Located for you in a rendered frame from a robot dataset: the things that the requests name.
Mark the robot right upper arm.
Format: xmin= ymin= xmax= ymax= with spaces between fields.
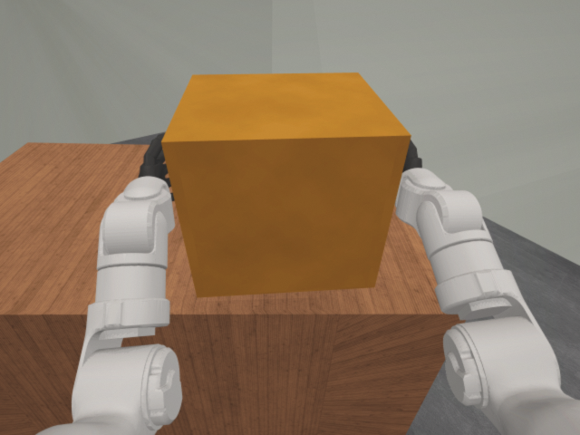
xmin=443 ymin=315 xmax=580 ymax=435

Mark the pedestal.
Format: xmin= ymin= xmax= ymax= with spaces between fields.
xmin=0 ymin=142 xmax=466 ymax=435

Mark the robot left upper arm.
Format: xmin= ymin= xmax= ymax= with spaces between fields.
xmin=35 ymin=343 xmax=182 ymax=435

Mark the robot right forearm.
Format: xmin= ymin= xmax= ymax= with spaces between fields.
xmin=395 ymin=168 xmax=561 ymax=388

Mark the carton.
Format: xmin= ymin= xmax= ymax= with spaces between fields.
xmin=161 ymin=72 xmax=411 ymax=298

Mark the right robot hand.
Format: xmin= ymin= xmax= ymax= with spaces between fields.
xmin=402 ymin=140 xmax=422 ymax=172

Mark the left robot hand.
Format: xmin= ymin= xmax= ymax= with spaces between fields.
xmin=138 ymin=133 xmax=175 ymax=201

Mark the robot left forearm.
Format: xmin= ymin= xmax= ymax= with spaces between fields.
xmin=72 ymin=176 xmax=175 ymax=419

